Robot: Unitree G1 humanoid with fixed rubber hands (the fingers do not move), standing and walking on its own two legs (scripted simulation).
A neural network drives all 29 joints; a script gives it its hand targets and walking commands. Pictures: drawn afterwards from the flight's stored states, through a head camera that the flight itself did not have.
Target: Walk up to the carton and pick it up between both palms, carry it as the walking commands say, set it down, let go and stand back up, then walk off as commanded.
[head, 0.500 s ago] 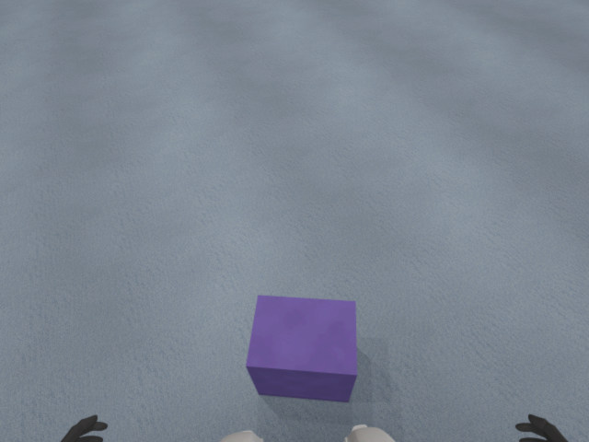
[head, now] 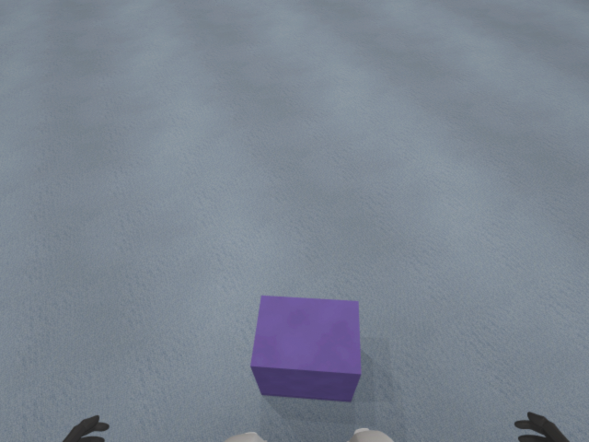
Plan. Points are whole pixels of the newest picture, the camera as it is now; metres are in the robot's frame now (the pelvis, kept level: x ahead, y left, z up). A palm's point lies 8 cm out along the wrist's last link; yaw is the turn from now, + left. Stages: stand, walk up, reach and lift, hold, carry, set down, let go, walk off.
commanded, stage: walk up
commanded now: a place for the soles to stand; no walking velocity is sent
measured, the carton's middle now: (307, 350) +0.46 +0.00 -0.59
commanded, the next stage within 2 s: none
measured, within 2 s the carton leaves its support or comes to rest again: neither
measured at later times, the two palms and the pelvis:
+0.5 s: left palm out of the picture +0.10 +0.31 -0.06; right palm out of the picture +0.10 -0.33 -0.08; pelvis -0.01 -0.01 +0.00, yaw -1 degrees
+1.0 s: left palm out of the picture +0.11 +0.32 -0.05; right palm out of the picture +0.11 -0.32 -0.07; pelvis +0.00 +0.00 +0.00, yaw -1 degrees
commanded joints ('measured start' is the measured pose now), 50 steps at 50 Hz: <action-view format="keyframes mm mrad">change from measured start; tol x32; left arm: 1 10 192 76 37 4 -18 11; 50 76 187 72 44 8 -39 -1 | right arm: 1 -30 -258 -71 -32 -9 -34 2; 50 -48 -247 -70 -31 -15 -32 7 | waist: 1 -2 106 -106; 50 19 67 -100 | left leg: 1 135 318 -307 -353 231 252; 22 -160 -36 -119 26 -166 38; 28 303 70 -232 -260 21 116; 39 -176 -39 -134 14 -201 41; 44 366 138 -312 -344 10 148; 50 43 197 -155 -240 194 161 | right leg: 1 -136 0 -98 69 -78 -47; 8 63 -216 541 -333 355 -265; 18 -1 8 -93 -64 -20 -68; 23 15 -233 591 -405 166 -263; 33 -51 6 -87 -49 -23 -58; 38 65 -236 623 -431 94 -266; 44 -295 4 130 -82 168 -66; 50 21 -7 -36 -175 133 -82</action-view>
